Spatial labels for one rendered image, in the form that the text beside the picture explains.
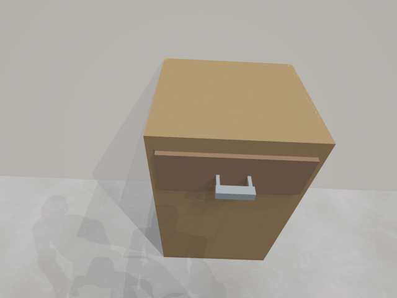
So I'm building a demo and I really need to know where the cabinet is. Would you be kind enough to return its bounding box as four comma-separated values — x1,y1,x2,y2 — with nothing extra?
143,58,336,260

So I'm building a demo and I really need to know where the drawer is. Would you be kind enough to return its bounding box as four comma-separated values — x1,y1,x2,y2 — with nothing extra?
154,150,320,195

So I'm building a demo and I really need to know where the handle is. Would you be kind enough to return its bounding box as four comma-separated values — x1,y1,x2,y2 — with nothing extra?
215,175,256,200

